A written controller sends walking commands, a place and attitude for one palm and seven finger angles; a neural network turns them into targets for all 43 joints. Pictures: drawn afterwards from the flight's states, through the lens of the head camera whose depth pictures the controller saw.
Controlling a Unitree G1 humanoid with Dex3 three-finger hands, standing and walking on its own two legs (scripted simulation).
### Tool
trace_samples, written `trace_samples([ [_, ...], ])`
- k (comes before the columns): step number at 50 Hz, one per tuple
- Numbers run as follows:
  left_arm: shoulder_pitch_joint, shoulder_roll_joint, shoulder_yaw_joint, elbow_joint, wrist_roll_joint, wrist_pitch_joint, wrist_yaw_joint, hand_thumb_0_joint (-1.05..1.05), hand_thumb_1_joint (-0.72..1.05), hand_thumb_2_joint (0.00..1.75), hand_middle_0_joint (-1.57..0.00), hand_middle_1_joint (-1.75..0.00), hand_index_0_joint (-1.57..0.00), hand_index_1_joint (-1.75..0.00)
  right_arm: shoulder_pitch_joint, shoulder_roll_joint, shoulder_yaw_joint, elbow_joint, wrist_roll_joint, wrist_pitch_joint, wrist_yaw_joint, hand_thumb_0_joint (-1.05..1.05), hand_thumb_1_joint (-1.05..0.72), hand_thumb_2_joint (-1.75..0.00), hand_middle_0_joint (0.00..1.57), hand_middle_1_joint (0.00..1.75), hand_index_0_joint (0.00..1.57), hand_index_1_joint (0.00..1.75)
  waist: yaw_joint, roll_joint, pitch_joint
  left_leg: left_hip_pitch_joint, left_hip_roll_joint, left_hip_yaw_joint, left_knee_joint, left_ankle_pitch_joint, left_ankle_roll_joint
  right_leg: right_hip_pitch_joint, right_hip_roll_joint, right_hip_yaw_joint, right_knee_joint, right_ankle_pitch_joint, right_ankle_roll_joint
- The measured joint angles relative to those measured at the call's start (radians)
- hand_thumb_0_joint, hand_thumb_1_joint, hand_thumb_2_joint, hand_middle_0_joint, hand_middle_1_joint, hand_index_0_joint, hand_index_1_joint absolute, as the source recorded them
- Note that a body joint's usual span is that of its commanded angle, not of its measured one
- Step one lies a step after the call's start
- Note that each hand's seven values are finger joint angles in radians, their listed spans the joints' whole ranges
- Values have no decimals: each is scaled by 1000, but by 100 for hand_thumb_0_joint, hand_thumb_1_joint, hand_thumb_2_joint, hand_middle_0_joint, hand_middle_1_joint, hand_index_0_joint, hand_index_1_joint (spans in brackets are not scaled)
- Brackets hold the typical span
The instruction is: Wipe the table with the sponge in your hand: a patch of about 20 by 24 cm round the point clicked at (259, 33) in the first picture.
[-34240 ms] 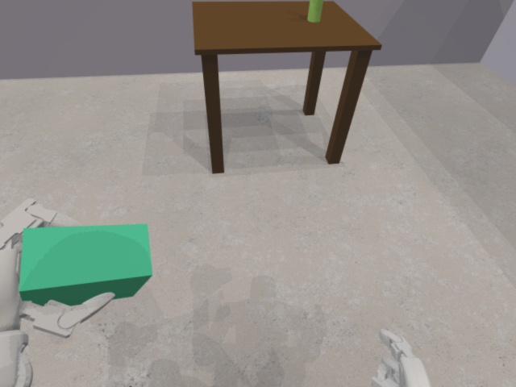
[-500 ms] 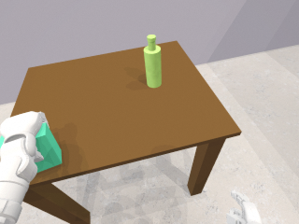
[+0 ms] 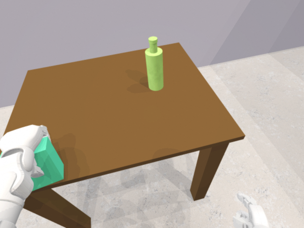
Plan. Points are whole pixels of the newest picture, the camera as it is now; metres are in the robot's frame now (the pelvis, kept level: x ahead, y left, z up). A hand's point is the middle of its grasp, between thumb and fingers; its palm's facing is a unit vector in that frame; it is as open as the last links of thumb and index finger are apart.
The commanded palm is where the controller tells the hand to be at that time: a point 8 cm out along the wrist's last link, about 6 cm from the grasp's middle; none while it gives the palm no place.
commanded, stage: lower the sponge onto the table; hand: left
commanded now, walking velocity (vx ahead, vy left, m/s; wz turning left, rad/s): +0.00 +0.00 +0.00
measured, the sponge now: (37, 170) +0.24 +0.36 +0.01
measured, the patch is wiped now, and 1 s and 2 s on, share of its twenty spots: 0.00 0.00 0.10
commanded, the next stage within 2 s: wipe forward along the first lane in 1.18 s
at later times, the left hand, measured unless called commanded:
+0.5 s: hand (46, 150) +0.29 +0.34 +0.04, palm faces -0.22 -0.05 -0.97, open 10.1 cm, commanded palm +0.28 +0.34 +0.14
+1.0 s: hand (49, 145) +0.30 +0.33 +0.05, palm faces -0.10 -0.03 -0.99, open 10.1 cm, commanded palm +0.28 +0.33 +0.11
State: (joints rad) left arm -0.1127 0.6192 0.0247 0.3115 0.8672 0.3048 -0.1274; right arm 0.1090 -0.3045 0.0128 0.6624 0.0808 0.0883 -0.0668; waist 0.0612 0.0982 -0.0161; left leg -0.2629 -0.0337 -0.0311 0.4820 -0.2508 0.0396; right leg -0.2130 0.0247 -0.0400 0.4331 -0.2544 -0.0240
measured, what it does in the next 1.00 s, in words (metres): stands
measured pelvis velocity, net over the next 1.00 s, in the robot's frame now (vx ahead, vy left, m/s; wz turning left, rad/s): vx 0.00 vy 0.01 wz -0.01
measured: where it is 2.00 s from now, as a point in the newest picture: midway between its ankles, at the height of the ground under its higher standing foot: outside the picture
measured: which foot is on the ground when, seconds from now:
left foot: down 0.00-1.00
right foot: down 0.00-1.00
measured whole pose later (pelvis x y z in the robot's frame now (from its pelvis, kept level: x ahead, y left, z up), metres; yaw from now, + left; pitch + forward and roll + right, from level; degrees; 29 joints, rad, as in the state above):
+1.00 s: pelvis +0.00 +0.01 +0.00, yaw +0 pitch +4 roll -1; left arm -0.12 0.56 0.04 0.31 0.95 0.07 0.04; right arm 0.13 -0.27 -0.01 0.67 0.06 0.07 -0.06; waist 0.07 0.07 -0.04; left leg -0.32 -0.04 -0.02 0.53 -0.28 0.05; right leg -0.26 0.02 -0.03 0.46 -0.27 -0.02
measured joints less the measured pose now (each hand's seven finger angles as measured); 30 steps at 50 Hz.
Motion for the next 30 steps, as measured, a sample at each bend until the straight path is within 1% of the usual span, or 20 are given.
trace_samples([
  [2, 9, -7, -11, -24, 7, -104, -24, 0, -51, 103, -74, -134, -75, -134, 8, 2, -3, -7, -13, -22, -19, 1, -91, -90, 20, 30, 21, 30, 14, -13, 15, 1, 0, -8, 9, -4, 0, 7, 0, -8, 1, -2, -1],
  [4, 23, -10, -7, -70, 36, -210, -8, 0, -51, 103, -74, -134, -75, -134, 13, 9, -8, -5, -28, -43, -35, 1, -91, -90, 20, 30, 21, 30, 30, -27, 24, 2, 2, -9, 15, -7, -1, 11, 2, -9, 2, -2, -4],
  [6, 29, -8, 4, -110, 64, -307, 44, 0, -51, 103, -74, -134, -75, -134, 15, 20, -15, 0, -40, -62, -44, 1, -91, -90, 20, 30, 21, 30, 44, -37, 26, -2, 5, -5, 21, -10, -3, 6, 5, -5, 5, -2, -5],
  [7, 26, -7, 13, -120, 75, -340, 78, 0, -51, 103, -75, -133, -75, -134, 13, 25, -19, 4, -43, -67, -44, 1, -91, -90, 20, 30, 21, 30, 47, -39, 26, -6, 6, -3, 24, -11, -4, 1, 6, -3, 7, -2, -6],
  [8, 17, -7, 23, -124, 81, -358, 110, 0, -51, 103, -75, -133, -75, -134, 11, 30, -23, 7, -43, -69, -41, 1, -91, -90, 20, 30, 21, 30, 49, -40, 25, -11, 6, -1, 27, -12, -5, -5, 6, -2, 10, -1, -6],
  [9, 7, -7, 35, -123, 82, -364, 139, 0, -51, 103, -75, -133, -75, -134, 7, 34, -26, 10, -42, -67, -36, 1, -91, -90, 20, 30, 21, 30, 49, -39, 24, -16, 7, 1, 28, -11, -6, -10, 7, 1, 11, 0, -6],
  [11, -25, -8, 55, -100, 71, -335, 191, 0, -51, 103, -75, -133, -75, -134, -1, 42, -28, 19, -35, -58, -23, 1, -91, -90, 20, 30, 21, 30, 45, -36, 16, -25, 7, 6, 26, -8, -5, -22, 6, 6, 12, 4, -4],
  [13, -61, -10, 72, -55, 53, -266, 223, 0, -51, 103, -75, -134, -75, -134, -9, 47, -25, 30, -26, -41, -10, 1, -91, -90, 20, 30, 21, 30, 37, -32, 4, -34, 6, 11, 19, -2, -4, -34, 5, 10, 10, 8, -1],
  [14, -77, -11, 77, -28, 47, -223, 228, 0, -51, 103, -74, -134, -75, -134, -12, 47, -21, 35, -21, -31, -3, 1, -91, -90, 20, 30, 21, 30, 31, -30, -2, -36, 5, 13, 15, 1, -3, -38, 4, 12, 8, 11, 0],
  [15, -90, -11, 76, 0, 43, -177, 224, 0, -51, 103, -74, -134, -75, -134, -13, 47, -16, 37, -16, -22, 3, 1, -91, -90, 20, 30, 21, 30, 25, -27, -7, -38, 4, 14, 10, 4, -2, -41, 3, 14, 5, 13, 1],
  [17, -105, -8, 57, 50, 40, -94, 191, 0, -51, 103, -74, -134, -75, -134, -10, 41, -6, 34, -8, -5, 12, 1, -91, -90, 20, 30, 21, 30, 10, -19, -14, -38, 1, 15, 2, 9, 1, -42, 0, 15, -1, 17, 4],
  [19, -101, -8, 28, 82, 43, -45, 138, 0, -51, 103, -74, -134, -75, -135, -2, 32, 0, 24, -2, 7, 16, 1, -91, -90, 20, 30, 21, 30, -3, -11, -14, -38, -2, 13, 0, 10, 5, -39, -3, 13, -5, 17, 7],
  [20, -94, -11, 15, 88, 44, -40, 108, 0, -51, 103, -74, -134, -75, -135, 4, 28, 1, 18, -2, 10, 15, 1, -91, -90, 20, 30, 21, 30, -8, -9, -13, -38, -3, 12, 1, 9, 7, -38, -4, 11, -5, 17, 8],
  [22, -66, -22, -2, 72, 43, -71, 59, 0, -51, 103, -74, -134, -75, -135, 21, 22, -2, 8, -7, 7, 12, 1, -91, -90, 20, 30, 21, 30, -13, -9, -8, -36, -5, 9, 7, 5, 10, -32, -5, 9, -5, 14, 11],
  [23, -49, -29, -5, 55, 45, -104, 45, 0, -51, 103, -74, -134, -75, -135, 29, 20, -5, 5, -11, 3, 8, 1, -91, -90, 20, 30, 21, 30, -12, -12, -5, -33, -5, 9, 10, 2, 12, -29, -6, 9, -4, 13, 11],
  [25, -13, -31, 4, -2, 61, -183, 44, 0, -51, 103, -74, -134, -75, -135, 45, 22, -10, 2, -21, -7, -4, 1, -91, -90, 20, 30, 21, 30, -6, -22, 2, -29, -4, 11, 17, -4, 13, -25, -5, 11, 1, 8, 12],
  [26, 1, -29, 9, -29, 71, -223, 56, 0, -51, 103, -74, -134, -75, -135, 53, 24, -15, 2, -27, -13, -9, 1, -91, -90, 20, 30, 21, 30, -1, -27, 6, -27, -4, 12, 19, -7, 13, -23, -5, 11, 4, 6, 11],
  [28, 20, -28, 23, -73, 80, -290, 101, 0, -51, 103, -74, -134, -75, -134, 62, 29, -25, 6, -35, -24, -13, 1, -91, -90, 20, 30, 21, 30, 9, -35, 8, -29, -4, 14, 24, -11, 11, -26, -4, 14, 10, 2, 10],
  [29, 28, -30, 33, -90, 82, -311, 127, 0, -51, 103, -74, -134, -75, -134, 62, 31, -30, 9, -36, -26, -12, 1, -91, -90, 20, 30, 21, 30, 12, -37, 9, -31, -3, 16, 26, -12, 10, -29, -4, 15, 12, 1, 9],
  [30, 31, -31, 41, -98, 83, -318, 152, 0, -51, 103, -74, -134, -75, -134, 62, 32, -34, 12, -36, -26, -9, 1, -91, -90, 20, 30, 21, 30, 14, -38, 8, -36, -3, 17, 28, -13, 9, -34, -3, 16, 14, 1, 9],
])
